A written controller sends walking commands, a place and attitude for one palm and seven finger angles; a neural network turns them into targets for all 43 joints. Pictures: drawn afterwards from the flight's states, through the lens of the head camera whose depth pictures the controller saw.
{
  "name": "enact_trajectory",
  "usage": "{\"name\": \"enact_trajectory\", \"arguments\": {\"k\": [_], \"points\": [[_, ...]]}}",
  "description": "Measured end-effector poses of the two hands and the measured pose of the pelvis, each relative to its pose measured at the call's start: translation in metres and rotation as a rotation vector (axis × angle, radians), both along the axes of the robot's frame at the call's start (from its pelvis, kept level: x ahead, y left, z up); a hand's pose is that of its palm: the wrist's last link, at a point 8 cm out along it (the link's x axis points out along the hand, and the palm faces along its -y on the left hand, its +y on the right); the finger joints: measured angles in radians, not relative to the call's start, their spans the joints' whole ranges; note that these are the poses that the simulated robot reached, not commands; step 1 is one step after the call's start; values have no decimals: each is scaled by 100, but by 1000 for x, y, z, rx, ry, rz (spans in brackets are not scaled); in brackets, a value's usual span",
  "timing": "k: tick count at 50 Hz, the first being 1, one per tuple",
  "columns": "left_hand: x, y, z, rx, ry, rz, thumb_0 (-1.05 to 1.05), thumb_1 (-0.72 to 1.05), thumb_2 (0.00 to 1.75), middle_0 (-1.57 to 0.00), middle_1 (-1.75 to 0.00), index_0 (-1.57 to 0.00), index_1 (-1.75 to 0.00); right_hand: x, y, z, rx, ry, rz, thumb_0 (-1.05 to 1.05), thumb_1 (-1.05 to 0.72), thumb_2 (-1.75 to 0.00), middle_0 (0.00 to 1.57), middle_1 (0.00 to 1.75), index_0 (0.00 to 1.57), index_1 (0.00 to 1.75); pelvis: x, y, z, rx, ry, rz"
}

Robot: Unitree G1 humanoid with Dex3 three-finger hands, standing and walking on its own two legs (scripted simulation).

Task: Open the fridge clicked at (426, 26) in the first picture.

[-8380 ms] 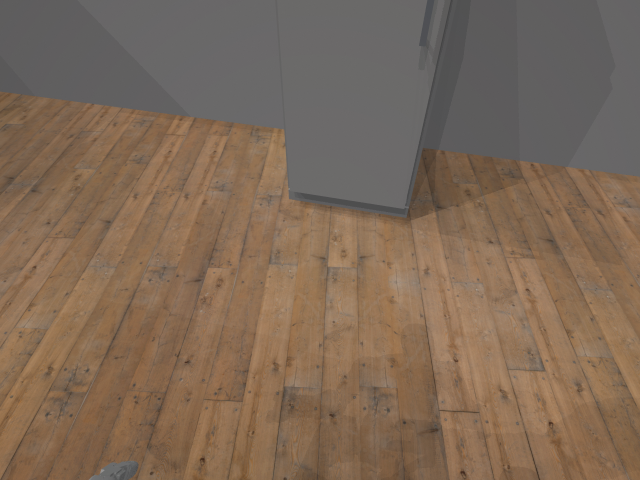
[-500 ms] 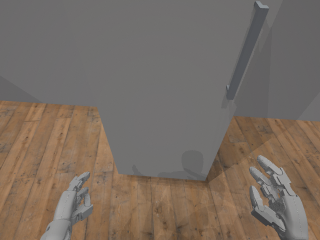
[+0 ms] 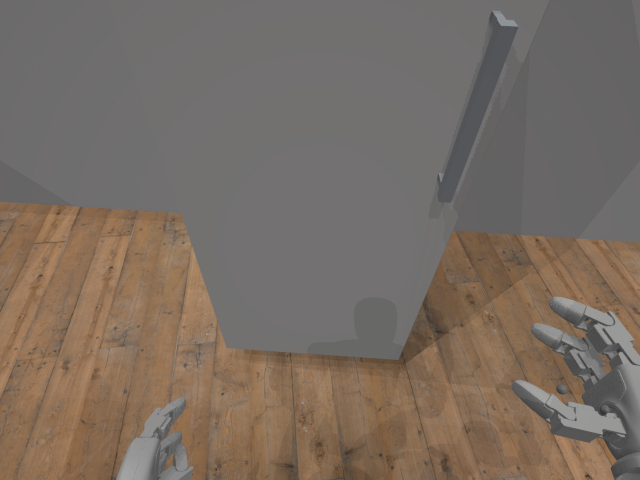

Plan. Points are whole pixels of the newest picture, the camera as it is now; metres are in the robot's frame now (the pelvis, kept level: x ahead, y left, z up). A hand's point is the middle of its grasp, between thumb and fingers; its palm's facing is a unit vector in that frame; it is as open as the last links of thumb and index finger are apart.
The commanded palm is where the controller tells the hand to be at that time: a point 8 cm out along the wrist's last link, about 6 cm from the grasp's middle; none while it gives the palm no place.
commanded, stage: raise the hand to about handle height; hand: right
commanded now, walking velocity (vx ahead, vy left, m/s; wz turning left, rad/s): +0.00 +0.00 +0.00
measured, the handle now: (467, 119) +0.55 -0.16 +0.19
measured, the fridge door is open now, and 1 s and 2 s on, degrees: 0 0 0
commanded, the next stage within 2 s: move the hooked fingers beside the handle in 1.28 s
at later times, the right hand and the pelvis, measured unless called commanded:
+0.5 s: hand out of the picture +0.26 -0.28 +0.15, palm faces +0.06 +1.00 -0.06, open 13.7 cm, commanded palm +0.23 -0.33 +0.16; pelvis +0.01 -0.02 +0.02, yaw -1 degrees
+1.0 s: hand out of the picture +0.29 -0.28 +0.19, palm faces +0.05 +1.00 -0.05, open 14.0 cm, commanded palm +0.25 -0.33 +0.20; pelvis +0.01 +0.00 +0.03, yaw -1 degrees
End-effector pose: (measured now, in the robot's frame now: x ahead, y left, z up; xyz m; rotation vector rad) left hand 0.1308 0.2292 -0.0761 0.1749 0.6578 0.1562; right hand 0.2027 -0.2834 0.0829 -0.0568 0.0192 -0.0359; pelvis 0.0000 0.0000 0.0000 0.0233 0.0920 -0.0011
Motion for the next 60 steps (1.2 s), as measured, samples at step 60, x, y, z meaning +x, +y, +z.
{"name": "enact_trajectory", "arguments": {"k": [60], "points": [[50, 5, 50, 24, -113, -54, 2, 91, 90, -21, -30, -20, -30, 58, -44, 112, 0, -78, -37, -1, 50, -30, 30, 120, 30, 120, 13, 4, 33, -13, -133, -9]]}}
